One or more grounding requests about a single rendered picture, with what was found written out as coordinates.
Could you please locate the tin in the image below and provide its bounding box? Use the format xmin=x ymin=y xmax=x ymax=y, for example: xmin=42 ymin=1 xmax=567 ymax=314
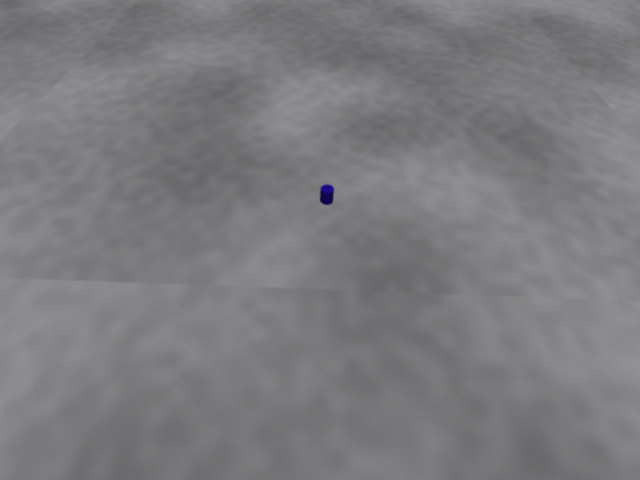
xmin=320 ymin=185 xmax=334 ymax=205

